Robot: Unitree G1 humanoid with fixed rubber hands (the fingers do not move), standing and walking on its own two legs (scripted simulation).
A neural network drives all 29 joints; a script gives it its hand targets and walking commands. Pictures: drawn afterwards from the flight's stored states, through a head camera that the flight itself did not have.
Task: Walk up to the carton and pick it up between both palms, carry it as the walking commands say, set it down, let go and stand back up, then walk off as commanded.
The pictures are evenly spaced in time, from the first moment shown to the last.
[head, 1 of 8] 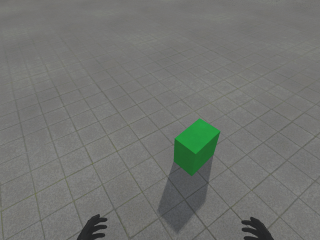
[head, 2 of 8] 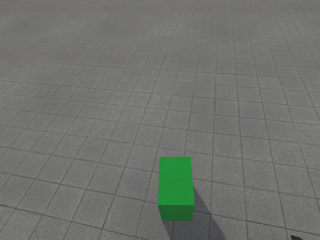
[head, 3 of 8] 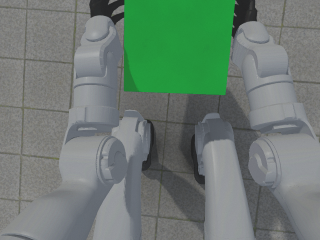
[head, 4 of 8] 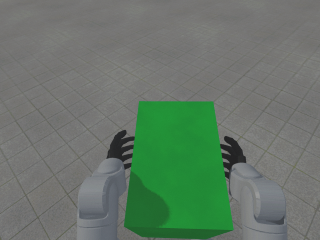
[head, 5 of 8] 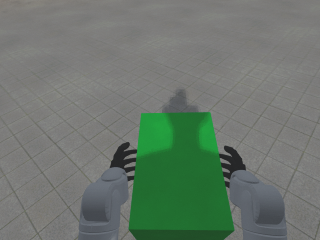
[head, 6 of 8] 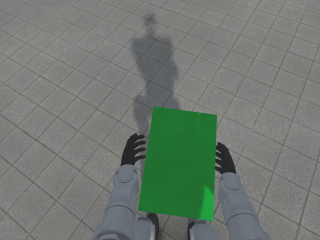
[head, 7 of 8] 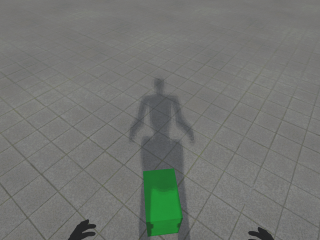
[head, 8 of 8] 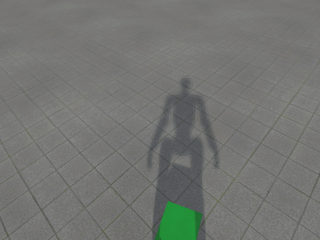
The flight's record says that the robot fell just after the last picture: no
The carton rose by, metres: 0.66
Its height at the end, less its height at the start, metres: +0.00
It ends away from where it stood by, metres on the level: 2.07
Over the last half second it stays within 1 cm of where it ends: yes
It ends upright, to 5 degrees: yes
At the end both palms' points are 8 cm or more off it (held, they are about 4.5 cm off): yes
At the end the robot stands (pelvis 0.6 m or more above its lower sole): yes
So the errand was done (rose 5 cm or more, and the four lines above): yes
